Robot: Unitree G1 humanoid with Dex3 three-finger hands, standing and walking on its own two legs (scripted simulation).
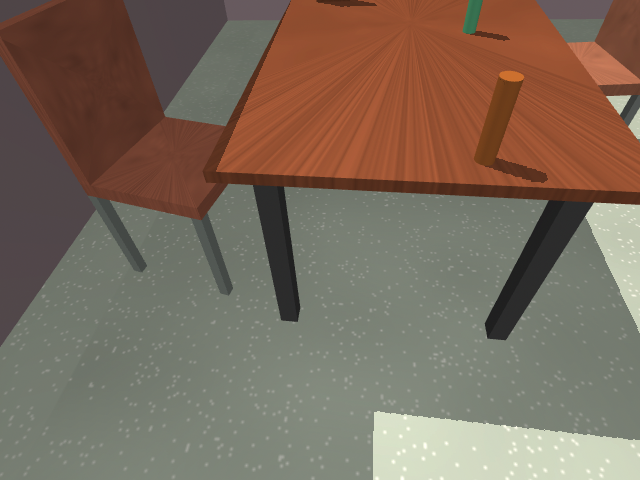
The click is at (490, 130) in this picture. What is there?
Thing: slim round
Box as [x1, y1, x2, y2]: [474, 71, 523, 165]
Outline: 520,73 514,71 503,71 499,74 474,156 474,160 480,164 488,165 493,163 523,79 523,76
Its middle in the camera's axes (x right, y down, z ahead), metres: +0.34 -0.23 +0.76
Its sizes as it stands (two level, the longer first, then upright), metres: 0.042 0.042 0.180
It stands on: a support 0.74 m high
